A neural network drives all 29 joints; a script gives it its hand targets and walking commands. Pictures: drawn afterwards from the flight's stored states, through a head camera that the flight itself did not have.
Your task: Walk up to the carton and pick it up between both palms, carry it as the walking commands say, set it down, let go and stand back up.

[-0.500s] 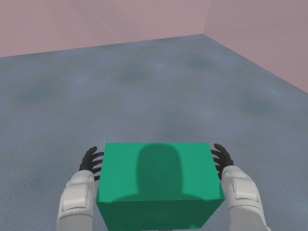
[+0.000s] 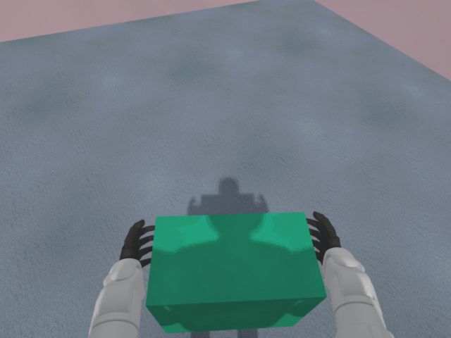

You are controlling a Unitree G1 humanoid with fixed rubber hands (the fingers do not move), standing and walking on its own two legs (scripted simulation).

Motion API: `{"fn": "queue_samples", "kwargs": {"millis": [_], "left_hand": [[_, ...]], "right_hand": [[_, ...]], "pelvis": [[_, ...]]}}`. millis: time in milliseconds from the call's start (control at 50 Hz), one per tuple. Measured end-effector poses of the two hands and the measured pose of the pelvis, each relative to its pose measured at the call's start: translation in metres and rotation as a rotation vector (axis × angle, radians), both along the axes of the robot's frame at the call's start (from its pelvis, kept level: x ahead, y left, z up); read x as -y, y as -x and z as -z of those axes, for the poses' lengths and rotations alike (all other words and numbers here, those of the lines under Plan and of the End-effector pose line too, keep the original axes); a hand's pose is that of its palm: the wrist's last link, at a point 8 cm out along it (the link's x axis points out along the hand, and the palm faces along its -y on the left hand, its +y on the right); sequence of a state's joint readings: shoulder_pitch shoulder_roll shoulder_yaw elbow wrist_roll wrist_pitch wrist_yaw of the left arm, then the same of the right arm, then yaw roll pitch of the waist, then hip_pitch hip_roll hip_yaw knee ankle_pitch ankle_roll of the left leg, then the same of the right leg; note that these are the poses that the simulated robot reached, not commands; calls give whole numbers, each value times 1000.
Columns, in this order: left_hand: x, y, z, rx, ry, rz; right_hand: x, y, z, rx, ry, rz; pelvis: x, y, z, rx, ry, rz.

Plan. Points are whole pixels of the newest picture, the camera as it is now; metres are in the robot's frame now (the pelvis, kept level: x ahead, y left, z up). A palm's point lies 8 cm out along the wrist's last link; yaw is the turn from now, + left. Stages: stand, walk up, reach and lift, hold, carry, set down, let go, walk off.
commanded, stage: set down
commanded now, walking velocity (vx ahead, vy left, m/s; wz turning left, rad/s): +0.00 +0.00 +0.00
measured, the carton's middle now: (230, 276) +0.27 -0.02 -0.11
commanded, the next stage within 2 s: none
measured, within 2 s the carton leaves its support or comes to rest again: neither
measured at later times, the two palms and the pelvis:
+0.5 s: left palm (141, 268) +0.30 +0.17 -0.14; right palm (309, 257) +0.31 -0.20 -0.13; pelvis -0.05 -0.02 -0.08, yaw +1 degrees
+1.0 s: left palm (150, 270) +0.33 +0.17 -0.23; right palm (297, 261) +0.33 -0.20 -0.21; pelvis -0.06 -0.01 -0.15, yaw +1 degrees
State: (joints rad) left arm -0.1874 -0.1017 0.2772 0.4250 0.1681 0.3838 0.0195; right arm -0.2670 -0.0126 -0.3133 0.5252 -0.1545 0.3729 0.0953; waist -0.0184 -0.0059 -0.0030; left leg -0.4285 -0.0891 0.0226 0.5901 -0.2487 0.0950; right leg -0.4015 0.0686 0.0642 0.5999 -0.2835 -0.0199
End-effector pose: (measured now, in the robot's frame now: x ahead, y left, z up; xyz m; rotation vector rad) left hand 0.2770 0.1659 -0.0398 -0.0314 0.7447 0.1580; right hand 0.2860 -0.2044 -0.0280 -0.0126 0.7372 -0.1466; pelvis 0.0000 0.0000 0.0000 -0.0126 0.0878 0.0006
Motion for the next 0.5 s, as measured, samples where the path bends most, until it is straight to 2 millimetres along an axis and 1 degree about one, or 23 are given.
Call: {"fn": "queue_samples", "kwargs": {"millis": [140, 240, 340, 500], "left_hand": [[0, -3, 33, 0, 4, -12], [-2, -6, 52, 0, -1, -19], [-3, -11, 72, -4, -3, -17], [-4, -23, 98, 14, 0, -14]], "right_hand": [[-1, -10, 27, 0, 19, -21], [-3, -15, 49, 1, 9, -24], [-3, -19, 71, -3, 3, -18], [-4, -27, 99, 14, -11, -3]], "pelvis": [[8, 10, 16, -109, -4, -2], [14, 20, 30, -180, 2, -16], [18, 31, 47, -241, 3, -16], [22, 45, 77, -307, 7, -16]]}}
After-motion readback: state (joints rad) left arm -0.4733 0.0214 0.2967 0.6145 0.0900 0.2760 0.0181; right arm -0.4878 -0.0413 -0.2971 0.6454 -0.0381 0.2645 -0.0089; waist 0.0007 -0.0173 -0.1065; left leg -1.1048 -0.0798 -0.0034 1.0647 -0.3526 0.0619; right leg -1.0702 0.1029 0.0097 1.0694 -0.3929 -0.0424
